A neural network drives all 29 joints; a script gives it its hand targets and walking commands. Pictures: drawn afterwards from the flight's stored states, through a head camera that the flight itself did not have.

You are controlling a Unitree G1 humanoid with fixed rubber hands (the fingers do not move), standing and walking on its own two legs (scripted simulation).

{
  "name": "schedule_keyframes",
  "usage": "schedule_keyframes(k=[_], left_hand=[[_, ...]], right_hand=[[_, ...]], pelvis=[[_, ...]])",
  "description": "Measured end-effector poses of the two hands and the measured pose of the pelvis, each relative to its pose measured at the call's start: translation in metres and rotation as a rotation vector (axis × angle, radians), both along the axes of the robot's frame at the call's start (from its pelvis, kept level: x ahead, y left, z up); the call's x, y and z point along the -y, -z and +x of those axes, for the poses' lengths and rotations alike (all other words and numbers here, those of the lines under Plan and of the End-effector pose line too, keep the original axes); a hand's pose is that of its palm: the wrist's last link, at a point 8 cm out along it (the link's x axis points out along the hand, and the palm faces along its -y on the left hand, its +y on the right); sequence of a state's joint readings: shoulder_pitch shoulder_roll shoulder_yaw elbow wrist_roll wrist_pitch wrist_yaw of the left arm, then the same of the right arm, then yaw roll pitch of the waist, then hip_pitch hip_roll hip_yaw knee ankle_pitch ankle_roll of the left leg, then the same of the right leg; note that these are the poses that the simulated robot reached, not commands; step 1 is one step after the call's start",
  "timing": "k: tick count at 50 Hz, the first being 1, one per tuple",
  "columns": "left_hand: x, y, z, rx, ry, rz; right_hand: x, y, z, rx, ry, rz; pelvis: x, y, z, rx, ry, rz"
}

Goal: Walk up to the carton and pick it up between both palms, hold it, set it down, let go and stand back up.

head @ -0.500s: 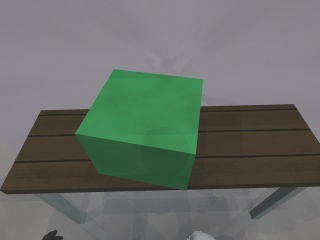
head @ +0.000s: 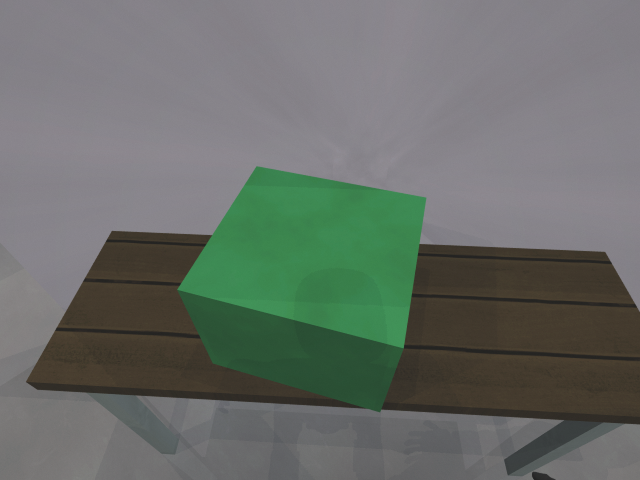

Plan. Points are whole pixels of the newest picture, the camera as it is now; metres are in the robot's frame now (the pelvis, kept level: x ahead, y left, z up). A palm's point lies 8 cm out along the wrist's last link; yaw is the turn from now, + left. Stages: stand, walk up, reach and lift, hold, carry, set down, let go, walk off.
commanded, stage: walk up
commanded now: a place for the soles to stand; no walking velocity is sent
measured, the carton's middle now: (315, 283) +0.43 +0.02 -0.05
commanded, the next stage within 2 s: reach and lift in 0.92 s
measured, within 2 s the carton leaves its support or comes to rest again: neither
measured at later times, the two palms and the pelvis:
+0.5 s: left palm out of the picture +0.08 +0.31 -0.11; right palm out of the picture +0.08 -0.30 -0.12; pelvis -0.01 +0.00 +0.00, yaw +1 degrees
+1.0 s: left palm out of the picture +0.08 +0.31 -0.12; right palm out of the picture +0.12 -0.30 -0.13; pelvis -0.02 -0.01 -0.02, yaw +1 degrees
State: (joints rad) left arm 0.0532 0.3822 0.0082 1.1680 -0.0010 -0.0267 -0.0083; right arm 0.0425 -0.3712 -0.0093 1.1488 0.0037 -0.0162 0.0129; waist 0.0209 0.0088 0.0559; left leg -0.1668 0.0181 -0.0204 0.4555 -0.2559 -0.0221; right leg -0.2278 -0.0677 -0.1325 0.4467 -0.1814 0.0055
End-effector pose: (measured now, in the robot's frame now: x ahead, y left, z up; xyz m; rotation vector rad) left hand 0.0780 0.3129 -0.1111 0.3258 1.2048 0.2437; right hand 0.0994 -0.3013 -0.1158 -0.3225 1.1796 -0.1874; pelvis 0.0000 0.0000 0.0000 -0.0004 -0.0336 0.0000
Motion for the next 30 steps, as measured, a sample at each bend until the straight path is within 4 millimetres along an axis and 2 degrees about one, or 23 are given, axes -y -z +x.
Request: schedule_keyframes(k=[6,14,24,30], left_hand=[[0.006,-0.001,-0.012,-0.041,-0.022,-0.006],[0.008,0.001,-0.010,-0.041,-0.042,-0.004],[0.003,0.002,-0.001,0.006,-0.022,-0.008],[0.003,0.002,-0.005,0.012,-0.010,-0.014]], right_hand=[[-0.003,0.002,0.005,-0.019,-0.002,0.019],[0.001,0.006,0.003,-0.034,0.011,0.012],[0.002,0.005,-0.014,-0.041,-0.001,-0.006],[0.000,0.003,-0.024,-0.047,-0.002,-0.004]], pelvis=[[0.003,-0.004,0.005,-0.007,-0.008,0.000],[0.005,-0.001,-0.001,-0.005,-0.022,-0.003],[0.002,0.002,-0.013,-0.002,-0.025,0.000],[0.002,0.001,-0.016,-0.004,-0.032,0.000]])
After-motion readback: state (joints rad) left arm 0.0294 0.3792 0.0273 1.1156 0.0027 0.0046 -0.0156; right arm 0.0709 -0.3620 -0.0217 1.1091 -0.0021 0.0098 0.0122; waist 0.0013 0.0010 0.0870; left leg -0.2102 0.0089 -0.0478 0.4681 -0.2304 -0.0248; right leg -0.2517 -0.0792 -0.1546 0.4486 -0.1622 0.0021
